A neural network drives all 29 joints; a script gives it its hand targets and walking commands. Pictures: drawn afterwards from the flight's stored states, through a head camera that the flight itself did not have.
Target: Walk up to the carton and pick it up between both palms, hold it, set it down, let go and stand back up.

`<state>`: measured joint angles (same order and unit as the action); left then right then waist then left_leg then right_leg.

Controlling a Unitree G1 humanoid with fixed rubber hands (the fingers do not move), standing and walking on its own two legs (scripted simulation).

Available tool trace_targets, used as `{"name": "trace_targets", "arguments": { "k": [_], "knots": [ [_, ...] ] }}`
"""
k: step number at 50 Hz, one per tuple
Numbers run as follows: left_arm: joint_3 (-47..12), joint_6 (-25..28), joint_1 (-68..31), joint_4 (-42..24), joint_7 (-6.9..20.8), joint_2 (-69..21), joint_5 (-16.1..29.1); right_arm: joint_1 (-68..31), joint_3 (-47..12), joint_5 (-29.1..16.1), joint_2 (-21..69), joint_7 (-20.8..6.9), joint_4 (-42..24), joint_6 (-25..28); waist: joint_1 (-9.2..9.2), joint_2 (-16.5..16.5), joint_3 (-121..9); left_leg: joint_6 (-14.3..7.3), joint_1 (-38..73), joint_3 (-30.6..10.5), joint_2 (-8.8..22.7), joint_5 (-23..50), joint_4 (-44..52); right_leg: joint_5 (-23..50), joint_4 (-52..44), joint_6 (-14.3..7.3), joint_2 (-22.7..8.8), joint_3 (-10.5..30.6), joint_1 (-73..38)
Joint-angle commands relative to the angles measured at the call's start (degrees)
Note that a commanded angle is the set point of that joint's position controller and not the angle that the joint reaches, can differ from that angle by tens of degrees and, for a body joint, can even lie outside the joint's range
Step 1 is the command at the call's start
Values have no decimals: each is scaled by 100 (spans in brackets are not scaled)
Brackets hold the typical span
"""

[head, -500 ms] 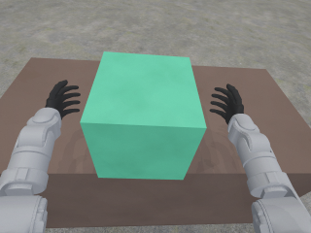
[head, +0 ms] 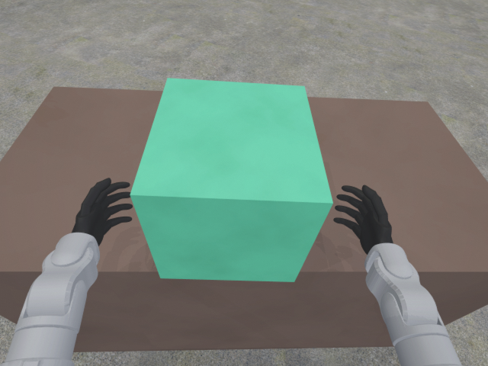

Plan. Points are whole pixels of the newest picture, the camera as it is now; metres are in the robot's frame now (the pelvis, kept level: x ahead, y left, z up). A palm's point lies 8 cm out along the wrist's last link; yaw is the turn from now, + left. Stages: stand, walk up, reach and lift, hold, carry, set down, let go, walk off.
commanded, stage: set down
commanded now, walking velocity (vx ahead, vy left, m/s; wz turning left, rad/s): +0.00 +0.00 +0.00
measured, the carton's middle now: (232, 182) +0.44 +0.01 +0.04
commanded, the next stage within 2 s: let go in 1.62 s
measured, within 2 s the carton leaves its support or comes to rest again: neither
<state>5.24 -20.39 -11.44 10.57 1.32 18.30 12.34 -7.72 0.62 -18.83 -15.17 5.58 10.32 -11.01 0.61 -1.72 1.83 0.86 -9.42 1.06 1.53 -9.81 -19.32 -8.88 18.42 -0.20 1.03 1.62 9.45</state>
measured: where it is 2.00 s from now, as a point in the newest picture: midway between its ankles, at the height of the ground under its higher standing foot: outside the picture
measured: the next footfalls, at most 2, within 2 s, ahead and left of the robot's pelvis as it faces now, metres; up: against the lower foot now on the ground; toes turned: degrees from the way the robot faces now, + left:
none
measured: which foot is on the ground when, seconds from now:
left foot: down 0.00-1.00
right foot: down 0.00-1.00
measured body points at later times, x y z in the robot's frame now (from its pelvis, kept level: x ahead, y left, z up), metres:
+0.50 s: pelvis +0.01 +0.01 +0.00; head +0.00 +0.01 +0.45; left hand +0.25 +0.24 +0.02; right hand +0.25 -0.21 +0.03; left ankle +0.00 +0.13 -0.75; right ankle +0.01 -0.12 -0.75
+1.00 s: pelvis +0.02 +0.01 +0.00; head +0.02 +0.01 +0.45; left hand +0.20 +0.24 -0.04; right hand +0.20 -0.21 -0.03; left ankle +0.00 +0.13 -0.75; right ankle +0.01 -0.12 -0.75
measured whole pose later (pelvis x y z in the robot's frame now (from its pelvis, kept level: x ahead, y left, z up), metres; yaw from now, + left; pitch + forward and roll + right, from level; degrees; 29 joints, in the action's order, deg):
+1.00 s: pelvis +0.02 +0.01 +0.00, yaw -1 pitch -4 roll +0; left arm -3.5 0.4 18.3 14.8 -1.6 15.9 12.1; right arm 20.6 2.6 -7.4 -8.3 2.0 11.6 2.1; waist -1.9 0.0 3.0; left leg 0.4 -2.9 2.0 1.1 -12.5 -19.1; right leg -11.4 18.3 0.1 0.6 2.5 3.3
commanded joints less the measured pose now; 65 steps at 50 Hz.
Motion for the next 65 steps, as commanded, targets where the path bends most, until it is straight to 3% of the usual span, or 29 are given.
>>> {"name": "trace_targets", "arguments": {
  "k": [1,2,3,4,5,6,7,11,13,17,21,24,25,27,28,32,33,35,37,38,45,47,48,52,54,55,59,60,65],
  "knots": [
    [433,604,-908,-1385,0,788,-76,-622,307,55,-591,-29,-1446,509,-126,314,-1990,-8,828,84,-254,1246,160,1506,-113,52,80,-17,-943],
    [316,649,-1865,-1443,-3,990,120,-1662,510,257,-760,-33,-1679,489,-60,323,-2275,-9,544,130,-283,1017,164,1139,-120,33,49,12,-720],
    [346,758,-136,-1238,22,597,-129,173,291,197,-472,-64,-1410,594,-87,96,-1705,-28,893,51,-228,1247,194,1513,-120,43,75,-26,-983],
    [310,873,-953,-1717,33,851,9,-794,449,418,-658,-14,-1850,669,-152,314,-2108,22,784,157,-271,1274,192,1484,-123,50,66,-12,-850],
    [344,1016,-313,-1633,0,707,-43,2,354,320,-498,-47,-1637,751,-128,205,-1868,-2,920,96,-245,1327,163,1492,-160,27,67,-24,-938],
    [223,1110,-1274,-1715,-46,933,130,-978,551,458,-660,-41,-1943,759,-100,338,-2176,42,767,120,-222,1184,167,1202,-138,12,57,-7,-694],
    [278,1194,-280,-1531,-71,742,41,34,410,364,-443,-67,-1663,807,-157,322,-1805,38,917,78,-211,1221,157,1203,-183,-26,66,4,-713],
    [47,1433,-449,-1459,-155,863,259,-122,563,529,-458,-105,-1855,885,-127,322,-1597,72,793,64,-145,696,140,543,-185,-71,7,21,-348],
    [28,1575,67,-1504,-168,903,302,210,501,574,-390,-97,-2068,962,-217,167,-1582,9,749,87,-175,752,129,759,-168,-45,11,-3,-430],
    [-75,1774,654,-1327,-127,705,300,837,500,572,-263,-137,-1724,1009,-162,256,-1372,40,806,-10,-112,872,134,747,-219,-96,-7,90,-518],
    [-163,1861,366,-1373,-154,879,409,608,507,525,-340,-132,-1767,1000,-161,245,-1164,55,637,7,-184,843,158,673,-289,-127,-8,89,-414],
    [-185,1902,1353,-1297,-130,577,254,1491,455,603,-138,-159,-1596,1068,-213,268,-885,69,747,-16,-136,1008,218,758,-333,-155,-35,115,-596],
    [-248,1889,1042,-1412,-144,616,274,1093,467,574,-268,-167,-1706,1095,-202,324,-1012,121,802,-3,-162,1187,223,760,-353,-129,13,79,-565],
    [-322,1888,1439,-1155,-106,504,197,1474,463,581,-236,-188,-1481,1130,-145,331,-708,137,908,-35,-128,1263,243,670,-427,-166,17,46,-476],
    [-261,1945,1363,-1391,-124,592,180,1368,551,623,-350,-213,-1738,1171,-180,393,-892,153,912,-43,-135,1273,232,611,-419,-185,31,27,-473],
    [-289,2186,1710,-1372,-167,612,94,1780,450,710,-159,-249,-1662,1329,-201,333,-751,128,860,-27,-157,1328,229,847,-412,-163,0,95,-561],
    [-247,2259,1829,-1628,-205,601,96,1848,464,692,-117,-252,-1812,1412,-246,282,-725,137,912,-31,-132,1298,238,795,-405,-178,13,72,-579],
    [-367,2333,1850,-1298,-237,586,122,1836,496,761,-132,-297,-1677,1463,-248,415,-696,108,716,17,-118,1055,256,592,-389,-195,-4,91,-591],
    [-328,2425,2043,-1190,-272,566,83,2016,473,829,-51,-310,-1717,1555,-240,305,-506,78,722,21,-169,839,285,499,-400,-209,-62,155,-553],
    [-434,2458,2048,-1115,-283,534,131,2176,551,930,-66,-310,-1416,1549,-220,322,-393,124,696,63,-120,802,347,372,-413,-232,-46,107,-461],
    [-555,2423,2210,-757,-284,510,63,2194,477,1109,102,-350,-1196,1633,-244,298,-307,46,734,106,-84,636,328,200,-466,-211,-49,72,-300],
    [-513,2418,2309,-700,-299,427,-59,2231,458,1208,90,-352,-1069,1683,-322,271,-359,46,681,129,-63,759,314,319,-408,-220,-28,52,-457],
    [-506,2387,2318,-672,-319,472,-52,2304,476,1183,45,-368,-991,1693,-254,399,-426,113,692,93,-74,845,279,439,-359,-219,-46,82,-474],
    [-437,2444,2504,-781,-342,474,-247,2366,389,1284,76,-395,-667,1899,-248,302,-544,116,864,132,-135,1225,154,794,-314,-198,-16,69,-514],
    [-376,2412,2474,-416,-315,477,-301,2363,332,1262,162,-380,-281,1987,-305,276,-334,88,823,161,-178,1147,138,970,-307,-124,-71,77,-489],
    [-362,2375,2484,-272,-290,416,-369,2366,354,1343,123,-385,-103,2019,-197,360,-343,113,865,151,-152,1237,139,950,-295,-131,-30,18,-418],
    [-359,2277,2739,-328,-260,231,-523,2477,361,1365,4,-427,242,2251,-176,519,-521,254,1282,146,-121,2019,15,1291,-313,-158,70,-161,-471],
    [-342,2241,2815,-301,-237,246,-590,2498,252,1393,3,-420,223,2278,-211,299,-402,242,1312,174,-173,1967,1,1408,-340,-115,64,-145,-464],
    [-350,2047,2595,11,-154,84,-826,2282,257,1489,14,-454,773,2385,-149,358,-167,243,1326,201,-165,1737,35,1225,-327,-88,43,-209,-321]
  ]
}}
